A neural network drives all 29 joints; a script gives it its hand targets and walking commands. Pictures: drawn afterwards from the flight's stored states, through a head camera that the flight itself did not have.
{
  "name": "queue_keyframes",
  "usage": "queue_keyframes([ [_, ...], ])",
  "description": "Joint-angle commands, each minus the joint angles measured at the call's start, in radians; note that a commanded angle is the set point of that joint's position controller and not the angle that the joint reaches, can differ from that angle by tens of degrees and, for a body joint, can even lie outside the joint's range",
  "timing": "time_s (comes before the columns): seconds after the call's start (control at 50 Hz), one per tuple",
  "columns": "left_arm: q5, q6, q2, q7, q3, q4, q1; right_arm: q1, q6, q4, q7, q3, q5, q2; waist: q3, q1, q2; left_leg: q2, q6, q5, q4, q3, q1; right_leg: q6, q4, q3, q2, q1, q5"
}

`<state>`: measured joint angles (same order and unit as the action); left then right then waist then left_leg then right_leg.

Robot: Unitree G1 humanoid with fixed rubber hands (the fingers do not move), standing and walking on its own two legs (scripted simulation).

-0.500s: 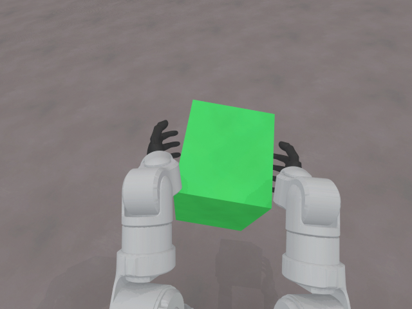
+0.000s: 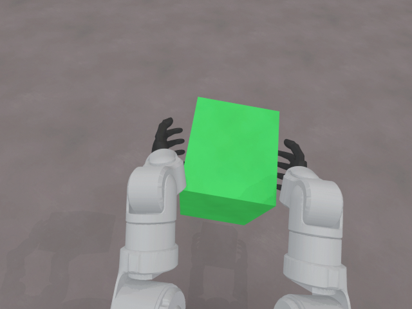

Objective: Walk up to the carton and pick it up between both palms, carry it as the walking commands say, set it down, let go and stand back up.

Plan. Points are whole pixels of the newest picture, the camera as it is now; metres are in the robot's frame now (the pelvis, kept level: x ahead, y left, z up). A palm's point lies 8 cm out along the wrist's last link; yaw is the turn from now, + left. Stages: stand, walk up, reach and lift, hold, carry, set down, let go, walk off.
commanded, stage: carry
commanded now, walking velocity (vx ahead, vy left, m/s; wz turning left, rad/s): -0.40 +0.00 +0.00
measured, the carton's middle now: (223, 169) +0.39 +0.03 +0.01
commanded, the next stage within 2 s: none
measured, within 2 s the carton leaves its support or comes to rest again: neither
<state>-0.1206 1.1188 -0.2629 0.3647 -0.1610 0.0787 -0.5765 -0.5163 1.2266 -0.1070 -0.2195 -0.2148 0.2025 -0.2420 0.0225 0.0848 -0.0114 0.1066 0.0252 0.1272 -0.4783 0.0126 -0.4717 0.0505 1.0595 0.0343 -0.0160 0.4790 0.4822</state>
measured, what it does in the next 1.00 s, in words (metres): walks backwards: right foot, then left foot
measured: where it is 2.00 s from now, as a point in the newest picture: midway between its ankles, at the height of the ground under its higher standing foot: outside the picture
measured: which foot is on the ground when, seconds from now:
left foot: down 0.00-0.16, up 0.18-0.62, down 0.64-1.00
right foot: up 0.00-0.14, down 0.16-0.62, up 0.64-1.00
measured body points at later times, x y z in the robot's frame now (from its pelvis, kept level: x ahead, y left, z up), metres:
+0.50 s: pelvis -0.30 -0.02 -0.01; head -0.29 -0.05 +0.44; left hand +0.05 +0.07 +0.11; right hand +0.03 -0.16 +0.09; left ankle -0.40 +0.13 -0.66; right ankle -0.18 -0.12 -0.74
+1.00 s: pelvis -0.61 +0.04 -0.01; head -0.57 +0.07 +0.44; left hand -0.26 +0.16 +0.08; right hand -0.27 -0.07 +0.07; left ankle -0.47 +0.10 -0.74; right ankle -0.72 -0.12 -0.68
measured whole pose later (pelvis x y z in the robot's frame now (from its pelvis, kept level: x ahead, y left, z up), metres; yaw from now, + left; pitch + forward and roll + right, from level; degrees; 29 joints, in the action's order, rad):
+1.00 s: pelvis -0.61 +0.04 -0.01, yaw -2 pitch +5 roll -7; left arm -0.14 1.15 -0.27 0.39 -0.15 0.02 -0.58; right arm -0.50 1.22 -0.05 -0.20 -0.24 0.20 -0.24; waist 0.01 0.06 -0.04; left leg 0.08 0.08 -0.02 -0.41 0.06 -0.52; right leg 0.04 0.88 0.04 -0.05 0.34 0.55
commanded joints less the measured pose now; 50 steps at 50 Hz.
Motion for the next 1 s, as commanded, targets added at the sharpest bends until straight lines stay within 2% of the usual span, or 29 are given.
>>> queue_keyframes([
  [0.0,0.381,0.104,-1.039,-0.444,0.572,-0.203,-0.163,-0.446,-0.034,-0.073,0.307,0.617,-0.440,-0.920,0.485,-0.097,-0.241,0.199,0.121,-0.909,0.011,-0.171,0.664,-0.022,-0.396,0.056,-0.046,0.039,0.023],
  [0.04,0.389,0.093,-1.062,-0.441,0.569,-0.127,-0.236,-0.522,-0.041,-0.125,0.312,0.654,-0.479,-0.959,0.458,-0.093,-0.180,0.159,0.089,-0.791,0.021,-0.123,0.559,-0.019,-0.531,0.069,-0.018,-0.067,-0.089],
  [0.08,0.394,0.098,-1.073,-0.452,0.557,-0.131,-0.182,-0.503,-0.039,-0.154,0.297,0.661,-0.466,-0.942,0.502,-0.076,-0.094,0.106,0.035,-0.424,0.067,-0.096,0.369,-0.057,-0.672,0.046,0.033,-0.301,-0.253],
  [0.1,0.376,0.099,-1.079,-0.453,0.546,-0.148,-0.153,-0.536,-0.040,-0.178,0.290,0.682,-0.475,-0.952,0.476,-0.068,-0.055,0.057,0.006,-0.185,0.000,-0.065,0.194,-0.082,-0.723,-0.064,0.120,-0.407,-0.357],
  [0.12,0.368,0.098,-1.035,-0.454,0.543,-0.107,-0.158,-0.508,-0.037,-0.178,0.296,0.702,-0.489,-0.965,0.429,-0.061,0.204,-0.046,-0.043,0.186,-0.202,0.033,-0.067,-0.151,-0.751,-0.275,0.325,-0.477,-0.507],
  [0.14,0.361,0.107,-1.047,-0.466,0.521,-0.148,-0.100,-0.514,-0.027,-0.149,0.294,0.723,-0.498,-0.974,0.376,-0.057,0.327,-0.101,-0.040,0.415,-0.533,0.059,-0.110,-0.217,-0.716,-0.306,0.450,-0.338,-0.753],
  [0.16,0.352,0.114,-1.038,-0.476,0.503,-0.153,-0.113,-0.523,-0.023,-0.111,0.293,0.741,-0.504,-1.003,0.295,-0.051,0.230,-0.090,-0.009,0.385,-0.687,-0.036,-0.121,-0.224,-0.714,-0.232,0.432,-0.245,-0.690],
  [0.18,0.319,0.101,-1.037,-0.477,0.472,-0.159,-0.091,-0.598,-0.008,-0.143,0.300,0.777,-0.539,-1.037,0.307,-0.047,0.284,-0.109,-0.010,0.354,-0.825,-0.106,-0.112,-0.260,-0.693,-0.207,0.425,-0.199,-0.668],
  [0.22,0.351,0.079,-1.008,-0.478,0.500,-0.052,-0.220,-0.640,-0.032,-0.177,0.310,0.796,-0.570,-1.029,0.238,-0.064,0.190,-0.115,-0.033,0.212,-0.912,-0.086,-0.094,-0.173,-0.737,-0.069,0.275,-0.110,-0.290],
  [0.28,0.397,0.074,-1.020,-0.477,0.559,0.066,-0.310,-0.609,-0.032,-0.171,0.306,0.780,-0.579,-1.020,0.251,-0.069,0.065,-0.151,-0.066,0.229,-0.946,-0.063,-0.167,-0.148,-0.719,-0.081,0.280,-0.203,-0.371],
  [0.3,0.391,0.080,-1.002,-0.473,0.555,0.070,-0.322,-0.648,-0.030,-0.175,0.303,0.757,-0.588,-1.014,0.299,-0.074,0.105,-0.148,-0.082,0.248,-0.904,-0.070,-0.167,-0.138,-0.731,-0.091,0.268,-0.291,-0.336],
  [0.34,0.352,0.097,-0.980,-0.466,0.512,-0.041,-0.224,-0.604,-0.010,-0.088,0.295,0.746,-0.583,-1.003,0.305,-0.081,0.173,-0.148,-0.084,0.305,-0.750,-0.053,-0.182,-0.153,-0.679,-0.126,0.255,-0.414,-0.596],
  [0.42,0.250,0.135,-0.901,-0.469,0.422,-0.358,0.068,-0.280,0.025,0.200,0.303,0.648,-0.459,-0.958,0.415,-0.068,0.238,-0.158,-0.058,0.497,-0.483,-0.019,-0.107,-0.197,-0.732,-0.305,0.370,-0.606,-0.804],
  [0.46,0.280,0.124,-0.940,-0.486,0.431,-0.307,-0.040,-0.394,0.015,0.170,0.319,0.657,-0.479,-1.003,0.393,-0.068,0.262,-0.175,-0.029,0.474,-0.320,0.031,0.020,-0.145,-0.805,-0.222,0.336,-0.522,-0.668],
  [0.48,0.322,0.116,-0.978,-0.499,0.463,-0.252,-0.139,-0.431,0.005,0.115,0.317,0.670,-0.483,-1.034,0.362,-0.086,0.361,-0.195,-0.011,0.456,-0.221,0.065,0.157,-0.079,-0.905,-0.178,0.300,-0.393,-0.512],
  [0.52,0.395,0.086,-1.016,-0.507,0.529,-0.107,-0.309,-0.603,-0.018,-0.006,0.315,0.695,-0.534,-1.076,0.305,-0.086,0.340,-0.209,-0.002,0.367,-0.074,0.130,0.277,0.015,-0.978,-0.083,0.230,-0.262,-0.365],
  [0.54,0.437,0.070,-1.023,-0.504,0.580,0.032,-0.420,-0.590,-0.028,-0.057,0.319,0.692,-0.548,-1.085,0.312,-0.104,0.265,-0.227,0.010,0.310,0.087,0.166,0.380,0.068,-0.982,-0.006,0.175,-0.184,-0.104],
  [0.56,0.446,0.078,-1.036,-0.498,0.596,0.047,-0.465,-0.594,-0.030,-0.048,0.315,0.665,-0.549,-1.097,0.260,-0.131,0.095,-0.149,0.036,0.271,0.234,0.109,0.391,0.120,-0.842,0.051,0.100,-0.127,0.052],
  [0.58,0.462,0.087,-1.057,-0.491,0.603,0.044,-0.478,-0.616,-0.035,-0.065,0.309,0.628,-0.545,-1.080,0.264,-0.137,-0.351,0.116,0.117,0.409,0.321,-0.262,0.256,0.072,-0.369,0.139,0.003,-0.045,0.099],
  [0.6,0.448,0.086,-1.049,-0.481,0.587,0.001,-0.434,-0.564,-0.036,-0.040,0.309,0.603,-0.527,-1.073,0.253,-0.125,-0.305,0.316,0.188,0.388,0.303,-0.401,0.090,0.022,-0.029,0.033,-0.006,0.030,0.108],
  [0.64,0.446,0.092,-1.077,-0.466,0.562,-0.118,-0.369,-0.554,-0.028,-0.023,0.307,0.600,-0.508,-1.034,0.233,-0.085,-0.094,0.270,0.138,0.200,0.228,-0.192,0.042,-0.028,0.301,-0.128,-0.004,0.121,0.008],
  [0.68,0.443,0.091,-1.064,-0.455,0.581,-0.134,-0.341,-0.563,-0.028,-0.055,0.318,0.630,-0.522,-1.000,0.313,-0.075,-0.047,0.153,0.080,-0.153,0.074,-0.009,0.220,-0.027,0.332,-0.104,0.037,0.156,-0.171],
  [0.7,0.454,0.085,-1.079,-0.441,0.590,-0.063,-0.407,-0.586,-0.025,-0.087,0.318,0.625,-0.524,-0.997,0.369,-0.069,-0.117,0.138,0.079,-0.415,0.016,-0.005,0.369,-0.011,0.295,-0.049,0.026,0.188,-0.127],
  [0.72,0.432,0.088,-1.081,-0.429,0.568,-0.068,-0.384,-0.651,-0.028,-0.155,0.321,0.621,-0.537,-0.989,0.434,-0.066,-0.069,0.156,0.093,-0.606,-0.015,-0.032,0.466,-0.007,0.287,-0.043,0.018,0.209,-0.105],
  [0.74,0.418,0.097,-1.085,-0.425,0.557,-0.098,-0.331,-0.620,-0.018,-0.145,0.317,0.614,-0.525,-0.977,0.456,-0.062,-0.142,0.139,0.092,-0.733,-0.043,-0.018,0.542,0.013,0.207,-0.003,0.006,0.197,-0.078],
  [0.8,0.385,0.108,-1.049,-0.424,0.553,-0.197,-0.238,-0.493,-0.017,-0.050,0.314,0.578,-0.471,-0.943,0.457,-0.075,-0.155,0.156,0.094,-0.942,-0.059,-0.103,0.608,0.007,0.033,0.012,-0.025,0.156,0.011],
  [0.88,0.375,0.115,-1.026,-0.425,0.591,-0.228,-0.220,-0.304,-0.008,0.098,0.319,0.533,-0.395,-0.924,0.499,-0.086,-0.308,0.164,0.105,-0.938,-0.010,-0.150,0.714,-0.008,-0.198,0.020,-0.031,0.091,0.091],
  [0.96,0.377,0.091,-1.062,-0.432,0.581,-0.166,-0.246,-0.463,-0.027,-0.029,0.336,0.601,-0.463,-0.967,0.503,-0.088,-0.154,0.152,0.046,-0.437,0.148,-0.134,0.567,-0.043,-0.285,0.068,-0.061,-0.059,0.105],
  [0.98,0.384,0.098,-1.103,-0.437,0.576,-0.205,-0.248,-0.512,-0.030,-0.053,0.328,0.607,-0.469,-0.972,0.453,-0.081,-0.231,0.122,-0.001,-0.102,0.257,-0.101,0.412,-0.060,-0.297,0.110,-0.074,-0.151,0.117],
])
